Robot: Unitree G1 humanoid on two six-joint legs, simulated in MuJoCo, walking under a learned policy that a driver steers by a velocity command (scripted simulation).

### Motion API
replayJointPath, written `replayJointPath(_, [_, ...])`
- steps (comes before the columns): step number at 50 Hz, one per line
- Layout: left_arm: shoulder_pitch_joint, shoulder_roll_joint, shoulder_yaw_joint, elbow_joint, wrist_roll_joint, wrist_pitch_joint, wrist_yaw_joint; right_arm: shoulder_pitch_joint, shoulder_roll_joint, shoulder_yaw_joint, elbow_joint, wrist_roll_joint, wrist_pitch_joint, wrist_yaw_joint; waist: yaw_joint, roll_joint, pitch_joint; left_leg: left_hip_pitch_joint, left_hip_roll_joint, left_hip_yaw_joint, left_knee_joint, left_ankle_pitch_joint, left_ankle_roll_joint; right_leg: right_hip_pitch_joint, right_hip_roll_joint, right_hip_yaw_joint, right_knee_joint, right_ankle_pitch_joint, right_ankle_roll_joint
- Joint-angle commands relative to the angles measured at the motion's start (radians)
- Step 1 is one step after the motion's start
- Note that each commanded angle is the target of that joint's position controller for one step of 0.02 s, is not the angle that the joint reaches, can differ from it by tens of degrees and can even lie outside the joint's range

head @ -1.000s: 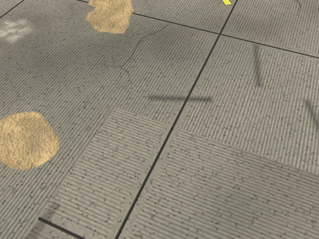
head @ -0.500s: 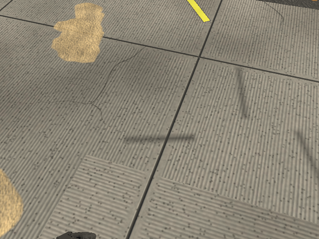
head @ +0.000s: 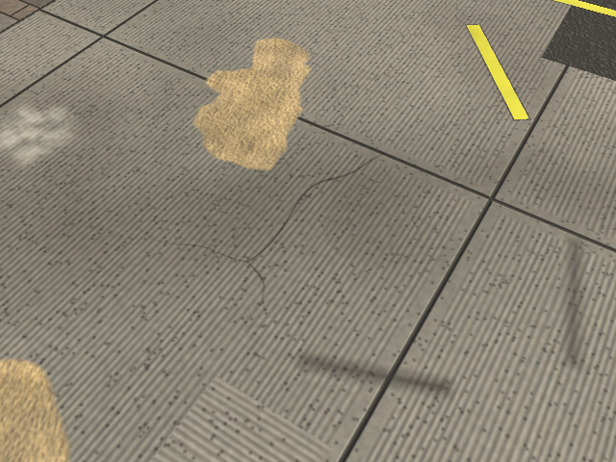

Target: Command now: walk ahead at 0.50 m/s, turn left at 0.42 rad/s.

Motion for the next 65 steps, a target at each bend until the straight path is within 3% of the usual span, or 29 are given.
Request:
replayJointPath(1, [0.032,0.172,0.033,-0.019,0.004,0.007,0.016,0.087,-0.092,-0.033,-0.026,-0.004,-0.018,-0.01,-0.086,-0.099,-0.036,0.136,-0.089,0.064,-0.038,-0.129,0.064,0.006,-0.307,0.017,0.285,1.135,-0.083])
replayJointPath(2, [0.02,0.185,0.037,-0.027,0.0,0.015,0.015,0.221,-0.113,-0.049,0.017,-0.009,-0.024,-0.014,-0.141,-0.092,-0.107,0.3,-0.115,0.06,-0.102,-0.108,0.093,-0.048,-0.294,-0.004,0.475,1.101,-0.069])
replayJointPath(3, [-0.006,0.185,0.035,-0.059,-0.005,0.015,0.012,0.378,-0.183,-0.077,0.055,-0.026,-0.028,-0.021,-0.211,-0.047,-0.192,0.546,-0.008,-0.106,-0.136,-0.146,0.152,-0.252,-0.271,-0.014,0.744,0.86,-0.045])
replayJointPath(4, [0.03,0.096,0.02,-0.12,-0.025,0.007,-0.011,0.42,-0.29,-0.108,0.041,-0.028,-0.02,-0.033,-0.167,0.183,-0.292,0.844,0.298,-0.627,-0.198,-0.15,0.313,-0.675,-0.078,-0.024,1.161,0.067,0.01])
replayJointPath(5, [-0.06,0.162,0.038,-0.147,-0.013,-0.003,-0.016,0.409,-0.279,-0.105,0.048,0.011,-0.006,-0.025,-0.171,0.095,-0.317,0.864,0.331,-0.835,-0.32,-0.121,0.338,-0.826,-0.023,0.183,1.273,-0.137,0.007])
replayJointPath(6, [-0.146,0.161,0.038,-0.186,-0.015,-0.016,-0.021,0.331,-0.257,-0.1,0.043,0.019,-0.002,-0.028,-0.136,0.052,-0.161,0.744,0.302,-0.668,-0.34,-0.088,0.298,-0.902,-0.094,0.217,1.224,-0.039,0.0])
replayJointPath(8, [-0.168,0.147,0.038,-0.189,-0.007,-0.016,-0.019,0.246,-0.171,-0.08,0.03,0.018,-0.01,-0.031,-0.063,-0.057,-0.044,0.51,0.215,-0.496,-0.38,0.098,0.213,-0.8,-0.152,0.211,1.065,0.046,0.015])
replayJointPath(10, [-0.144,0.122,0.035,-0.195,0.02,0.026,-0.024,0.234,-0.143,-0.068,0.028,0.025,-0.024,-0.037,-0.017,-0.029,-0.048,0.405,0.146,-0.402,-0.397,0.189,0.18,-0.701,-0.167,0.21,0.971,0.045,0.047])
replayJointPath(13, [-0.203,0.113,0.034,-0.231,0.024,0.059,-0.033,0.287,-0.189,-0.077,0.033,0.028,-0.038,-0.038,-0.019,-0.002,-0.04,0.363,0.101,-0.362,-0.418,0.222,0.171,-0.72,-0.165,0.182,0.867,0.105,0.083])
replayJointPath(25, [-0.595,0.127,0.012,-0.399,0.006,0.048,-0.053,0.506,-0.181,-0.067,0.046,0.01,-0.029,-0.054,-0.159,0.059,0.004,0.616,0.109,-0.41,-0.357,0.364,0.099,-0.833,-0.1,0.155,0.435,0.337,0.063])
replayJointPath(28, [-0.504,0.155,0.019,-0.388,0.002,0.033,-0.049,0.457,-0.208,-0.069,0.038,0.006,-0.036,-0.063,-0.097,0.074,-0.007,0.604,0.13,-0.399,-0.296,0.526,0.06,-0.636,-0.067,0.153,0.33,0.274,0.008])
replayJointPath(30, [-0.27,0.198,0.041,-0.316,-0.001,0.019,-0.029,0.423,-0.228,-0.071,0.037,0.006,-0.043,-0.054,0.01,0.044,-0.116,0.575,0.079,-0.346,-0.048,0.702,0.026,-0.345,-0.024,0.133,0.251,0.257,-0.036])
replayJointPath(31, [-0.117,0.244,0.056,-0.289,0.016,0.009,-0.014,0.42,-0.201,-0.063,0.02,0.012,-0.05,-0.047,0.07,-0.004,-0.224,0.432,0.037,-0.321,0.176,0.491,0.013,-0.106,-0.155,0.267,0.253,0.196,-0.078])
replayJointPath(32, [-0.011,0.353,0.086,-0.278,0.037,0.014,-0.011,0.558,-0.105,-0.045,0.014,0.055,-0.048,-0.042,0.042,-0.235,-0.387,0.134,-0.123,-0.212,0.559,-0.06,-0.041,0.194,-0.441,0.717,0.228,0.133,-0.224])
replayJointPath(33, [-0.053,0.298,0.081,-0.263,0.008,0.032,-0.025,0.555,-0.174,-0.055,0.027,0.025,-0.045,-0.046,0.014,-0.199,-0.349,0.0,-0.136,-0.219,0.666,-0.415,-0.031,0.124,-0.477,0.927,0.096,0.05,-0.244])
replayJointPath(34, [-0.16,0.228,0.065,-0.282,-0.006,0.035,-0.029,0.462,-0.187,-0.06,0.015,0.006,-0.039,-0.044,-0.02,-0.093,-0.161,-0.045,-0.075,-0.229,0.687,-0.329,-0.028,-0.05,-0.439,0.791,0.069,-0.036,-0.227])
replayJointPath(35, [-0.223,0.171,0.051,-0.288,-0.005,0.031,-0.034,0.385,-0.171,-0.053,-0.004,-0.001,-0.04,-0.035,-0.029,-0.024,-0.077,-0.038,-0.038,-0.223,0.634,-0.264,-0.028,-0.174,-0.39,0.664,0.037,0.011,-0.204])
replayJointPath(37, [-0.223,0.139,0.037,-0.259,-0.004,0.02,-0.031,0.354,-0.148,-0.049,-0.02,-0.014,-0.025,-0.021,-0.064,-0.073,-0.023,0.011,0.008,-0.201,0.543,-0.233,-0.036,-0.296,-0.307,0.496,-0.009,0.164,-0.159])
replayJointPath(40, [-0.156,0.15,0.039,-0.215,-0.015,-0.003,-0.037,0.35,-0.12,-0.041,-0.019,-0.02,-0.008,-0.008,-0.08,-0.095,-0.038,0.014,0.024,-0.157,0.49,-0.194,-0.056,-0.304,-0.275,0.398,-0.034,0.345,-0.164])
replayJointPath(46, [-0.054,0.159,0.039,-0.162,-0.021,-0.002,-0.039,0.083,-0.091,-0.017,-0.106,-0.011,-0.008,0.003,-0.032,-0.083,0.01,-0.076,0.066,-0.073,0.195,0.015,-0.098,-0.265,-0.222,0.27,-0.083,0.45,-0.147])
replayJointPath(52, [0.037,0.181,0.039,-0.118,-0.013,0.006,-0.027,-0.075,-0.099,-0.008,-0.156,-0.002,-0.015,-0.002,0.009,-0.086,0.022,-0.004,0.028,-0.048,-0.016,0.031,-0.083,-0.157,-0.265,0.281,-0.015,0.573,-0.135])
replayJointPath(54, [0.025,0.198,0.043,-0.114,-0.008,0.012,-0.021,-0.053,-0.113,-0.013,-0.156,-0.002,-0.024,-0.008,-0.014,-0.089,0.014,0.052,0.008,-0.055,-0.064,-0.04,-0.066,-0.122,-0.283,0.307,0.049,0.657,-0.128])
replayJointPath(56, [0.0,0.196,0.041,-0.11,-0.015,0.02,-0.017,0.137,-0.133,-0.026,-0.09,-0.014,-0.048,-0.026,-0.097,-0.059,-0.069,0.299,-0.041,-0.046,-0.194,0.004,-0.037,-0.135,-0.224,0.277,0.279,0.862,-0.087])
replayJointPath(57, [-0.007,0.178,0.035,-0.125,-0.03,0.016,-0.017,0.277,-0.18,-0.04,-0.054,-0.035,-0.066,-0.041,-0.145,-0.032,-0.172,0.54,0.052,-0.118,-0.19,0.132,-0.01,-0.266,-0.175,0.252,0.465,0.719,-0.058])
replayJointPath(58, [0.054,0.078,0.01,-0.171,-0.065,0.016,-0.014,0.382,-0.291,-0.066,-0.058,-0.058,-0.068,-0.055,-0.149,0.148,-0.346,0.884,0.378,-0.42,-0.127,0.474,0.089,-0.57,-0.066,0.165,0.8,0.199,-0.009])
replayJointPath(59, [0.081,0.139,0.032,-0.162,-0.057,0.032,0.004,0.379,-0.287,-0.075,-0.065,-0.011,-0.045,-0.048,-0.143,0.177,-0.442,0.864,0.484,-0.575,-0.162,0.706,0.176,-0.652,0.014,0.171,1.003,-0.249,-0.005])
replayJointPath(60, [0.039,0.178,0.051,-0.154,-0.035,0.049,0.009,0.316,-0.222,-0.057,-0.075,0.009,-0.037,-0.044,-0.105,0.064,-0.327,0.74,0.426,-0.435,-0.174,0.731,0.158,-0.675,-0.043,0.228,1.053,-0.212,-0.008])
replayJointPath(62, [-0.021,0.128,0.051,-0.16,-0.018,0.068,-0.005,0.197,-0.121,-0.028,-0.089,0.01,-0.038,-0.05,-0.052,0.065,-0.134,0.509,0.331,-0.245,-0.263,0.622,0.085,-0.676,-0.104,0.217,0.986,-0.115,0.007])
replayJointPath(65, [-0.011,0.106,0.06,-0.168,0.004,0.113,-0.027,0.174,-0.125,-0.028,-0.087,0.01,-0.042,-0.062,-0.003,0.093,-0.103,0.358,0.277,-0.121,-0.328,0.576,0.07,-0.6,-0.095,0.184,0.978,-0.017,0.036])
Keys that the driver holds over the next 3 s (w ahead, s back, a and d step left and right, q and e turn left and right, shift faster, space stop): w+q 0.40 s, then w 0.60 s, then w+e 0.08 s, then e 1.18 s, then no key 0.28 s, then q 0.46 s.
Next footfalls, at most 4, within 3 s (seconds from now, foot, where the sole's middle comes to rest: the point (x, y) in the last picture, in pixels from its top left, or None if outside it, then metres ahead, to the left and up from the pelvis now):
0.06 left None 0.19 0.07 -0.77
0.62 right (340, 427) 0.53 -0.01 -0.77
1.14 left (224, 343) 0.72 0.26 -0.77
1.64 right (311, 327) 0.77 0.06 -0.77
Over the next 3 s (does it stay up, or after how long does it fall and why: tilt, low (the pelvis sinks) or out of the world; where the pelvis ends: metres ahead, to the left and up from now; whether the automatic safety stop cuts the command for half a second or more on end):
stays up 0.64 0.19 0.00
